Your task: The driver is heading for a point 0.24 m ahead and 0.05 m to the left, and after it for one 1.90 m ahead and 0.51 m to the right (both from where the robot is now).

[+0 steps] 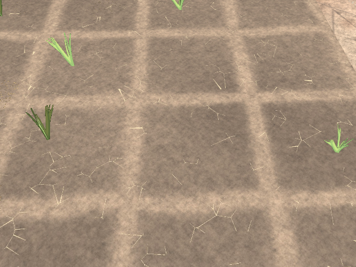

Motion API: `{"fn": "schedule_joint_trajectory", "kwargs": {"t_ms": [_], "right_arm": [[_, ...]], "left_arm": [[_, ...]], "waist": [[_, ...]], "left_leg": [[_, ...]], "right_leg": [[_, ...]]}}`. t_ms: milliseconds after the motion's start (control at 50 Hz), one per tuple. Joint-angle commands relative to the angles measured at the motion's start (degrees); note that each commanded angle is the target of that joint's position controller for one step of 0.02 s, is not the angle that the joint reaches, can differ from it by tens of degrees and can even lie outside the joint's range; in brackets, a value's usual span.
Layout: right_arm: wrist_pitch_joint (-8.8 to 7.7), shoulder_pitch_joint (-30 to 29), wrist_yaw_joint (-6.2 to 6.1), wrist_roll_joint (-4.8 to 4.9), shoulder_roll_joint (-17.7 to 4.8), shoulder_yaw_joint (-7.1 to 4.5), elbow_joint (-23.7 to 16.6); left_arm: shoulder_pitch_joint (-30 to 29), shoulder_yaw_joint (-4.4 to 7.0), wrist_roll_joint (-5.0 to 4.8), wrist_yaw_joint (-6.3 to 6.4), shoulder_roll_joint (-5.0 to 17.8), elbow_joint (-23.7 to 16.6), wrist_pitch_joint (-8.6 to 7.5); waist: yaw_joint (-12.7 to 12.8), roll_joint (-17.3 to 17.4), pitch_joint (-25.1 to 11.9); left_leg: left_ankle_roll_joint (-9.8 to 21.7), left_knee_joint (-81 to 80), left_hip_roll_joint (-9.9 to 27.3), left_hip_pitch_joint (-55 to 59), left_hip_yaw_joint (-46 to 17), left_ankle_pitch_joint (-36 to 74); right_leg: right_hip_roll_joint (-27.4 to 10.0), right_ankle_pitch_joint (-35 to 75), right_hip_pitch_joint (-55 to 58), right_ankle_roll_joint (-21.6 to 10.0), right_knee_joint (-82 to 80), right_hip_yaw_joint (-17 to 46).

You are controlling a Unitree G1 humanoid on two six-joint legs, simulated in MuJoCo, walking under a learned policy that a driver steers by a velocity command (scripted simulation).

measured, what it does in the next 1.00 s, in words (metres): walks ahead, turning right: left foot, then right foot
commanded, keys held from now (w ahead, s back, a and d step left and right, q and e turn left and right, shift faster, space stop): w+q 0.12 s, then w+e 0.88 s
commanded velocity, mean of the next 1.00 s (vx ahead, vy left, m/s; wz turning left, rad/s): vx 0.50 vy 0.00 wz -0.18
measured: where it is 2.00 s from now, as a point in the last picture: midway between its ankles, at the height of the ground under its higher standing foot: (223, 153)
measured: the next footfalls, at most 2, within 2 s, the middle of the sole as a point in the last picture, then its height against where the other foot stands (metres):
left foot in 0.40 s outside the picture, level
right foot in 0.90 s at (214, 234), level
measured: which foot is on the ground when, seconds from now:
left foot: up 0.00-0.38, down 0.40-0.92, up 0.94-1.00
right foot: down 0.00-0.42, up 0.44-0.88, down 0.90-1.00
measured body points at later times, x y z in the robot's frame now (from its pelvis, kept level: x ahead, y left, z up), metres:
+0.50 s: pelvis +0.25 +0.06 +0.00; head +0.29 +0.07 +0.45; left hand +0.26 +0.34 -0.13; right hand +0.46 -0.18 -0.07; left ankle +0.31 +0.17 -0.73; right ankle +0.13 -0.10 -0.64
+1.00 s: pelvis +0.50 -0.02 -0.01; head +0.54 -0.04 +0.44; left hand +0.73 +0.20 -0.10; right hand +0.51 -0.32 -0.13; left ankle +0.39 +0.17 -0.63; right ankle +0.56 -0.10 -0.73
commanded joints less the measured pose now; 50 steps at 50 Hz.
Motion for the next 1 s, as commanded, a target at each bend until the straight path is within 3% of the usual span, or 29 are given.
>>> {"fn": "schedule_joint_trajectory", "kwargs": {"t_ms": [20, 60, 120, 160, 240, 280, 320, 360, 380, 400, 420, 440, 460, 500, 540, 600, 680, 740, 820, 860, 880, 900, 920, 940, 960, 980, 1000], "right_arm": [[-0.54, -4.15, 0.22, -0.63, -7.07, -1.97, -6.46], [0.18, -2.97, 0.68, 0.03, -4.47, -1.65, -6.66], [0.72, -5.44, 0.73, -0.35, -3.16, -1.31, -8.47], [0.28, -7.29, 0.84, -0.72, -1.71, -0.66, -8.79], [-1.44, -15.61, 2.19, -1.21, -0.42, 0.47, -10.38], [-2.07, -19.5, 2.82, -0.74, -0.66, 0.6, -11.53], [-2.6, -20.75, 3.21, -0.33, -2.11, 0.2, -12.3], [-3.1, -16.58, 3.16, -0.41, -4.41, -0.82, -11.4], [-3.2, -9.82, 2.73, -0.86, -6.62, -2.07, -9.26], [-3.15, -0.56, 2.0, -1.77, -9.93, -3.44, -7.27], [-2.63, 5.96, 1.08, -3.26, -15.96, -4.64, -6.73], [-2.46, 7.28, 1.3, -3.16, -13.53, -3.86, -6.34], [-2.51, 4.34, 1.45, -2.49, -9.7, -2.64, -5.98], [-2.85, -2.89, 1.76, -1.74, -4.83, -1.06, -5.5], [-3.72, -7.37, 1.98, -2.2, -3.03, -0.82, -4.98], [-4.82, -8.22, 1.39, -2.69, -4.25, -1.59, -3.4], [-4.6, -6.73, 0.35, -2.63, -6.09, -2.26, -1.48], [-4.02, -4.66, -0.06, -2.03, -8.09, -2.89, -0.38], [-2.62, -2.71, -0.08, -0.62, -10.01, -3.71, 1.22], [-1.79, -3.4, -0.21, -0.14, -11.82, -4.15, 1.24], [-1.23, -4.28, -0.25, 0.18, -12.32, -4.2, 1.12], [-1.0, -4.11, -0.33, 0.21, -11.17, -3.63, 0.92], [-1.5, -2.56, -0.44, -1.94, -7.22, -2.11, -0.54], [-3.37, 0.35, -0.12, -2.47, -1.47, -0.17, -3.85], [-5.35, -5.87, 0.63, -0.18, -7.15, -1.05, -4.43], [-6.16, -9.11, 0.97, 1.17, -7.7, -1.1, -5.43], [-6.47, -9.39, 0.53, 0.04, -6.99, -0.91, -4.83]], "left_arm": [[5.71, 1.45, 0.32, 0.41, 5.41, -1.07, 0.64], [5.31, 1.55, 0.2, 0.35, 5.52, -0.35, 0.24], [6.29, 2.38, -0.06, 0.42, 7.7, 0.87, -0.33], [8.53, 2.44, -0.04, 0.21, 8.23, 2.31, -0.25], [10.4, 2.4, -1.74, 0.07, 9.83, 3.81, 1.05], [13.33, 2.6, -2.12, 0.01, 11.15, 4.85, 1.67], [14.64, 2.8, -2.38, 0.11, 12.15, 5.69, 2.32], [13.96, 2.88, -2.68, 0.41, 12.91, 6.25, 2.95], [13.76, 2.48, -2.74, 0.55, 12.05, 6.42, 3.07], [13.44, 1.38, -1.92, 0.59, 9.26, 5.7, 2.82], [17.44, -0.7, -0.55, 0.38, 2.52, 3.54, 1.97], [18.46, -0.5, -2.06, 0.34, 4.32, 3.9, 1.11], [14.53, 1.03, -3.54, 0.33, 9.01, 3.29, 1.12], [10.3, 1.26, -2.54, 0.64, 8.41, 2.5, 2.01], [12.05, 1.46, -2.25, 0.64, 6.61, 3.0, 3.79], [10.57, 1.24, -2.11, 0.64, 4.43, 1.83, 5.23], [4.9, 0.75, -1.7, -0.37, 3.31, -0.34, 5.16], [-1.24, 0.2, -1.5, -1.58, 2.81, -2.64, 5.03], [-5.39, 0.49, -1.53, -2.66, 4.31, -5.52, 5.28], [-2.79, 1.45, -1.46, -2.78, 6.03, -5.99, 5.5], [3.2, 2.6, -1.66, -2.64, 7.78, -4.79, 5.6], [12.81, 4.65, -1.84, -1.96, 11.33, -2.12, 5.77], [19.81, 6.61, -2.04, -0.64, 17.73, -0.85, 6.35], [15.51, 6.49, -1.91, -0.87, 21.71, -3.1, 5.5], [16.63, 4.95, -1.69, -1.59, 16.45, -3.95, 4.57], [15.63, 4.13, -1.42, -1.62, 13.37, -3.28, 3.79], [12.3, 3.49, -1.6, -1.57, 11.47, -3.58, 3.4]], "waist": [[3.9, -6.58, -1.02], [2.65, -8.44, -0.29], [2.55, -6.51, 0.23], [3.13, -4.99, -0.05], [5.04, -4.79, 2.34], [6.43, -5.2, 3.15], [5.94, -6.71, 3.1], [2.24, -8.14, 0.83], [-1.42, -7.42, -3.43], [-5.67, -5.84, -10.73], [-5.14, 8.13, -20.05], [-5.54, 12.42, -25.43], [-5.31, 7.87, -15.94], [-1.84, 5.03, -6.02], [1.7, 6.3, -2.21], [3.12, 3.27, 0.05], [1.81, 1.85, 1.97], [-0.44, 0.77, 3.76], [-1.16, 1.06, 5.1], [1.21, 2.62, 2.07], [4.9, 2.57, -1.52], [9.55, 1.03, -6.67], [10.69, -9.21, -11.18], [4.09, -19.32, -18.16], [8.66, -10.02, -19.63], [8.19, -8.47, -12.47], [5.56, -3.42, -7.51]], "left_leg": [[-0.49, 5.43, 8.19, -21.91, -0.64, 6.41], [-0.58, 2.84, 9.53, -18.72, 0.84, 8.37], [-1.49, -2.13, 10.36, -21.58, 1.02, 12.94], [-1.53, -8.84, 9.7, -20.95, 0.68, 17.3], [-1.45, -24.85, 8.48, -16.2, 6.59, 25.48], [-1.71, -29.35, 7.19, -14.5, 7.64, 24.72], [-1.01, -33.11, 6.13, -12.86, 7.34, 21.67], [0.55, -37.5, 4.4, -4.69, 8.0, 20.29], [2.05, -39.61, 3.12, 6.29, 8.94, 21.7], [4.57, -37.01, 8.29, 22.1, 4.47, 23.9], [11.4, -36.65, 24.8, 43.87, -17.11, 23.56], [15.78, -44.38, 29.36, 43.93, -32.35, 16.36], [13.47, -45.88, 26.73, 37.3, -24.4, 13.47], [10.29, -49.74, 21.73, 22.92, -11.13, 15.16], [9.01, -54.52, 19.2, 13.45, -3.58, 18.49], [9.57, -57.7, 19.52, 10.8, 3.3, 25.8], [8.22, -58.37, 18.25, 12.7, 11.63, 27.99], [7.38, -58.36, 19.08, 14.91, 15.19, 27.49], [5.76, -54.42, 21.2, 22.28, 17.49, 31.88], [4.47, -46.58, 21.04, 24.26, 19.23, 50.34], [3.34, -37.57, 19.73, 23.49, 20.78, 58.96], [1.27, -24.43, 17.04, 18.11, 22.34, 58.78], [-2.08, -4.54, 13.65, 2.2, 22.62, 32.33], [-5.16, 13.49, 0.78, -19.29, 11.48, -7.92], [-3.65, 16.49, 3.14, -25.25, 1.71, -6.02], [-2.05, 14.37, 5.42, -28.45, 2.52, -1.57], [-1.41, 9.03, 8.14, -25.92, 2.49, 2.99]], "right_leg": [[-17.86, -4.74, 19.06, -8.43, -16.4, 20.92], [-16.13, 0.16, 14.99, -8.4, -19.19, 14.29], [-17.03, 7.54, 15.8, -9.99, -21.25, 8.56], [-16.33, 11.0, 16.56, -10.62, -21.72, 6.26], [-13.62, 12.61, 16.14, -9.84, -21.55, 2.5], [-14.71, 12.73, 17.77, -9.87, -20.46, 3.86], [-16.38, 13.67, 20.65, -9.22, -18.11, 5.84], [-16.74, 19.46, 21.28, -7.64, -13.07, 6.44], [-14.28, 25.8, 19.22, -6.06, -5.3, 4.31], [-11.2, 19.82, 11.0, -3.66, 7.54, 1.98], [-3.67, -7.96, -10.37, 0.51, 29.76, -0.98], [-1.46, -25.22, -17.89, 0.91, 40.58, 6.68], [-4.4, -22.0, -22.73, 0.64, 44.6, 7.98], [-8.31, -13.15, -21.15, 0.63, 41.04, 6.03], [-10.12, -7.92, -14.97, 1.18, 37.88, 6.57], [-10.29, -2.78, -15.76, 2.18, 34.92, 7.03], [-9.66, 8.31, -16.74, 2.14, 22.18, 5.85], [-8.73, 11.39, -15.54, 1.0, 13.95, 2.63], [-7.46, 4.67, -16.03, -1.9, 8.62, -0.22], [-3.82, -1.3, -9.63, -4.2, 8.03, -3.82], [-0.83, -1.94, -1.44, -5.76, 6.38, -5.86], [2.44, 1.04, 12.99, -7.86, 3.58, -6.15], [-7.75, 4.43, 28.92, -11.86, 2.03, 10.75], [-19.72, -9.54, 42.46, -23.47, -9.63, 46.24], [-20.94, -12.86, 43.02, -21.66, -15.13, 48.41], [-19.28, -9.97, 38.07, -19.31, -14.33, 40.11], [-16.53, -3.63, 29.3, -17.09, -13.64, 32.83]]}}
